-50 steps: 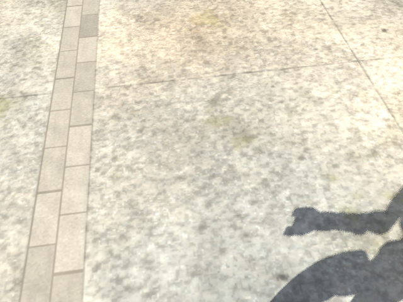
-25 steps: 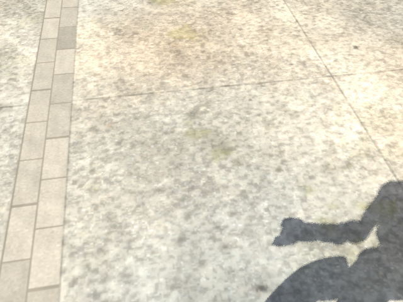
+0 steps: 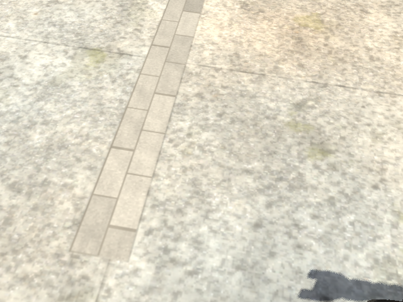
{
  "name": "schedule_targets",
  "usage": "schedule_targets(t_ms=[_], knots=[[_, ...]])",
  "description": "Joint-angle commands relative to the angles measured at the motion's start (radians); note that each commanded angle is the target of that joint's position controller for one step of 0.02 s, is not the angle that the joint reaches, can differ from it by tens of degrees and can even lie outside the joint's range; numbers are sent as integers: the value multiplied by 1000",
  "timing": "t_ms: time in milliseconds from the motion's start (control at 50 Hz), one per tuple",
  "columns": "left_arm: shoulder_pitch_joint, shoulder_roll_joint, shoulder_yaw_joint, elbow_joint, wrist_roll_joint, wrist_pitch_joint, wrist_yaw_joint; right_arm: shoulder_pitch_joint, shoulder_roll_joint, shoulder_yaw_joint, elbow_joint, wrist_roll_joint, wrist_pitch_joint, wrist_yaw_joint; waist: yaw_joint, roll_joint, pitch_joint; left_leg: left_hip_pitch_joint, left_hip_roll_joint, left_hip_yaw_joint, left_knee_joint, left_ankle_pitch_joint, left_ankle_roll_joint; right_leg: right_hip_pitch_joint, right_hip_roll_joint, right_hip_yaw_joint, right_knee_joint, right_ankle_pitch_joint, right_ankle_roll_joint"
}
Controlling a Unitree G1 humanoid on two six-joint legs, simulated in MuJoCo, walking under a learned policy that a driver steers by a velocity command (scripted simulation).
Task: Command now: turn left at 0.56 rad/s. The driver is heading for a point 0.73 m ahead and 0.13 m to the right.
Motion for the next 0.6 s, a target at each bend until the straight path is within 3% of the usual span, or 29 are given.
schedule_targets(t_ms=[20,40,60,80,140,220,280,300,360,380,400,420,440,480,500,540,580,600], knots=[[-97,101,20,-115,-9,-18,7,76,-215,-58,-52,-19,-54,-7,-66,193,-154,298,334,-442,-268,537,273,-338,62,164,362,-81,14],[-75,101,24,-92,-1,-16,16,30,-192,-54,-53,-1,-54,-14,-38,133,-137,273,274,-387,-261,471,215,-332,50,175,322,5,12],[-66,112,28,-88,8,-14,21,-11,-171,-45,-56,14,-50,-21,-19,140,-129,246,248,-360,-257,485,188,-314,50,179,290,65,18],[-50,105,28,-78,10,-16,18,-22,-166,-40,-58,13,-45,-27,-5,150,-142,211,224,-338,-257,524,183,-264,68,169,298,107,24],[-2,66,11,-40,-6,-12,8,-25,-125,-22,-48,-3,-47,-37,0,143,-191,229,205,-275,-256,538,179,-192,73,153,205,175,41],[-36,10,-20,-33,-9,-7,-5,-22,-70,4,-7,-22,-51,-36,-28,178,-169,162,183,-222,-275,366,162,-8,36,144,-73,197,37],[-45,45,-15,-39,-18,-7,-13,-7,-88,5,25,-33,-54,-21,-47,187,-105,111,201,-250,-293,201,172,78,49,121,-198,160,17],[-39,55,-13,-40,-20,-9,-14,-22,-99,3,28,-27,-53,-20,-36,179,-83,104,200,-256,-281,172,166,93,57,110,-260,183,6],[6,73,-16,-33,-12,-20,-13,12,-121,-2,43,-14,-56,-27,-34,135,-72,69,159,-261,-274,-243,105,169,81,93,-346,239,-52],[31,90,-14,-33,-20,-26,-12,19,-119,-4,36,-19,-61,-29,-46,93,-55,29,136,-253,-231,-349,91,163,62,121,-320,197,-93],[54,113,-2,-16,-31,-33,-15,10,-111,-4,18,-17,-67,-30,-50,18,-22,9,79,-176,-207,-393,62,85,54,184,-354,7,-150],[72,94,-2,-16,-36,-43,-19,-26,-112,-7,12,-8,-76,-32,-27,-13,23,13,56,-125,-133,-377,41,9,31,257,-422,-130,-190],[101,82,-7,-10,-32,-56,-20,-46,-91,-7,-3,6,-90,-31,-22,-81,34,0,32,-77,-45,-336,26,-8,-16,360,-497,-212,-225],[139,120,2,-9,-31,-73,-26,-64,-34,-2,-22,15,-124,-16,-25,-208,43,-79,-56,0,99,-208,-3,86,-112,629,-636,-260,-301],[142,125,5,-17,-31,-74,-24,-75,-35,-4,-26,19,-141,-6,-18,-220,42,-134,-54,-29,91,-216,4,157,-135,685,-645,-185,-318],[135,124,7,-34,-42,-69,-22,-74,-37,-9,-22,25,-167,14,-24,-182,6,-124,-33,-57,-1,-223,18,237,-124,665,-606,-8,-301],[26,113,6,-81,-49,-49,-18,33,-45,-22,28,22,-176,25,-92,-148,-53,158,-19,-42,-235,35,23,135,-36,539,-540,172,-232],[-25,73,-5,-113,-44,-47,-15,114,-86,-39,56,8,-171,22,-128,-86,-97,346,32,-91,-243,78,22,12,23,445,-420,256,-179]])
